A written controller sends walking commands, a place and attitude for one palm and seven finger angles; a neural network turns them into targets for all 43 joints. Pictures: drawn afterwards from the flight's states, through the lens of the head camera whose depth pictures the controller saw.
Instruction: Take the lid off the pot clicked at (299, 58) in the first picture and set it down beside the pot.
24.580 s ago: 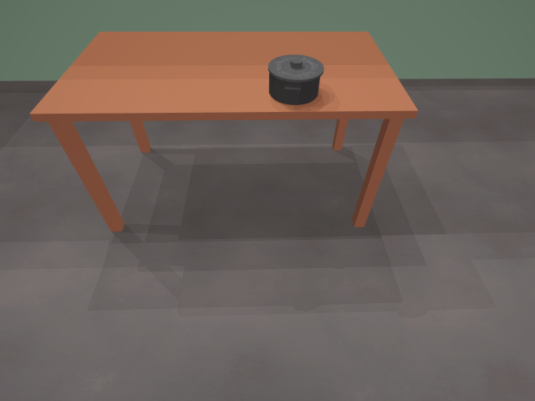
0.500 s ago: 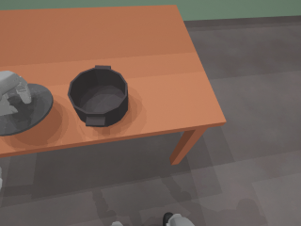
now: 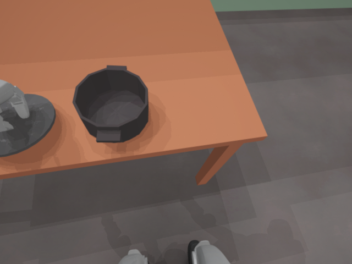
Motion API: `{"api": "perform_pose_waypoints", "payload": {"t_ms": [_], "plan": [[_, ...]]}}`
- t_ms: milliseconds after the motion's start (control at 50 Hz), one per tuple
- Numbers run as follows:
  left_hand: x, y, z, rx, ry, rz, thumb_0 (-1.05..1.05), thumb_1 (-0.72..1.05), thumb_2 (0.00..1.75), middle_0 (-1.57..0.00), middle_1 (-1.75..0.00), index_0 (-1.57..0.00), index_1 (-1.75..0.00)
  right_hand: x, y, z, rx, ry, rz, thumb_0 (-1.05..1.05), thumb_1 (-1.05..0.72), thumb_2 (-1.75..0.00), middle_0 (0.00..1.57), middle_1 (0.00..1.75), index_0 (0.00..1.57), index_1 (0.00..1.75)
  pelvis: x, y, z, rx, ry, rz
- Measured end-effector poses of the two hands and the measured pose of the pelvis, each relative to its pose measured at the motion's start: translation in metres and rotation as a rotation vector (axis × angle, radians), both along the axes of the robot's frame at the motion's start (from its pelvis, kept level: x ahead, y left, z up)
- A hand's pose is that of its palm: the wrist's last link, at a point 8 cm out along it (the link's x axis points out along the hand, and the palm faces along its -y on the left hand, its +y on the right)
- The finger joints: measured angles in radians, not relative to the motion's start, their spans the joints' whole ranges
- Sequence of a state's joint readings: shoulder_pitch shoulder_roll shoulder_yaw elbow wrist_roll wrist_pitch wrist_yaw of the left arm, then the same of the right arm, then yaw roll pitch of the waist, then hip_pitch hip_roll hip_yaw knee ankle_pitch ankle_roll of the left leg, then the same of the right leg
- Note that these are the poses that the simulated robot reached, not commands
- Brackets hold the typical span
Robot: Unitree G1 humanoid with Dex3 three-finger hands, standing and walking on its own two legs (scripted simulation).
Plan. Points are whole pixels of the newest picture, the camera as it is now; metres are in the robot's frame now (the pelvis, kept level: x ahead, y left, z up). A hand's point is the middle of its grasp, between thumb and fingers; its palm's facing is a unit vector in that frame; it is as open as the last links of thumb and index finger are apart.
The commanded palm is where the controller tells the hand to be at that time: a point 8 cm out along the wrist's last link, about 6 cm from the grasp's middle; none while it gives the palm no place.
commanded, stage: lower the lid onto the table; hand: left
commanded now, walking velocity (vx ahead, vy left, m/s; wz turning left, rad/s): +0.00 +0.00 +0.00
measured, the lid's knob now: (8, 117) +0.46 +0.36 -0.02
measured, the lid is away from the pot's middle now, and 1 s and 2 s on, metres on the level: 0.24 0.24 0.24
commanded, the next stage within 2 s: open the fingers wide in 0.12 s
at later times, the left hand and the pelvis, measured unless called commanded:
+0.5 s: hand (4, 128) +0.43 +0.36 -0.01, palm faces -0.49 -0.13 -0.86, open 6.3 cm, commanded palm +0.46 +0.35 +0.05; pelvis -0.01 +0.01 -0.01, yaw +0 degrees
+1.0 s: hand (2, 127) +0.42 +0.35 +0.00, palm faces -0.47 -0.11 -0.88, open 8.9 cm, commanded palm +0.45 +0.34 +0.05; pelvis -0.01 +0.01 -0.01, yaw +0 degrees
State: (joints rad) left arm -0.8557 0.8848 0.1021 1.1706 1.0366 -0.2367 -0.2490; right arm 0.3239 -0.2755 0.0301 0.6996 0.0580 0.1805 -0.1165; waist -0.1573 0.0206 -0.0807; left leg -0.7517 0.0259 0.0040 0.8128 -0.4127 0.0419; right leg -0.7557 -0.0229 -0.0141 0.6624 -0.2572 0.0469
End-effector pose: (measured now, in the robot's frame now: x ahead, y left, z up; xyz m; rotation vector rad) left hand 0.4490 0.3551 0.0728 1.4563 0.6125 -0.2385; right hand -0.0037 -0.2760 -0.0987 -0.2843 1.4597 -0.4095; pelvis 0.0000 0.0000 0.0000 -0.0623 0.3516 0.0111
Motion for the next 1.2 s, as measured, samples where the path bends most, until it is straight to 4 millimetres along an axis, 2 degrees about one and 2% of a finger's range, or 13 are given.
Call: {"api": "perform_pose_waypoints", "payload": {"t_ms": [220,340,680,840,1060,1200], "plan": [[0.000,0.002,-0.016,-0.004,-0.004,-0.011,0.08,0.34,0.64,-0.72,-0.90,-0.84,-0.97,-0.001,0.003,-0.004,-0.010,0.007,0.010,0.00,-0.91,-0.90,0.20,0.30,0.21,0.30,-0.005,0.004,-0.007,-0.008,0.018,0.000],[-0.008,0.002,-0.022,-0.005,-0.032,-0.008,0.08,0.35,0.63,-0.69,-0.91,-0.83,-0.97,-0.003,0.008,-0.008,0.022,0.018,0.000,0.00,-0.91,-0.90,0.20,0.30,0.21,0.30,-0.006,0.007,-0.008,-0.009,0.016,-0.004],[-0.013,0.003,-0.024,-0.011,-0.024,-0.016,0.04,0.40,0.62,-0.61,-0.96,-0.75,-1.01,-0.001,0.016,-0.008,0.023,-0.019,0.004,0.00,-0.91,-0.90,0.20,0.30,0.21,0.30,-0.010,0.013,-0.008,-0.011,0.004,-0.003],[-0.017,0.002,-0.021,-0.003,-0.045,-0.021,0.01,0.36,0.59,-0.53,-0.97,-0.65,-1.02,-0.004,0.017,-0.008,0.028,-0.009,0.004,0.00,-0.91,-0.90,0.20,0.30,0.21,0.30,-0.010,0.015,-0.007,-0.011,-0.004,0.002],[-0.016,-0.001,-0.013,0.003,-0.049,-0.012,0.01,0.19,0.52,-0.40,-0.97,-0.43,-0.98,-0.004,0.016,-0.009,0.040,-0.026,0.004,0.00,-0.91,-0.90,0.20,0.30,0.21,0.30,-0.013,0.014,-0.007,-0.007,-0.010,-0.001],[-0.016,-0.001,-0.014,0.010,-0.042,-0.013,0.00,0.10,0.51,-0.34,-0.95,-0.35,-0.95,-0.005,0.016,-0.009,0.039,-0.030,0.004,0.00,-0.91,-0.90,0.20,0.30,0.21,0.30,-0.013,0.013,-0.008,-0.006,-0.008,-0.003]]}}
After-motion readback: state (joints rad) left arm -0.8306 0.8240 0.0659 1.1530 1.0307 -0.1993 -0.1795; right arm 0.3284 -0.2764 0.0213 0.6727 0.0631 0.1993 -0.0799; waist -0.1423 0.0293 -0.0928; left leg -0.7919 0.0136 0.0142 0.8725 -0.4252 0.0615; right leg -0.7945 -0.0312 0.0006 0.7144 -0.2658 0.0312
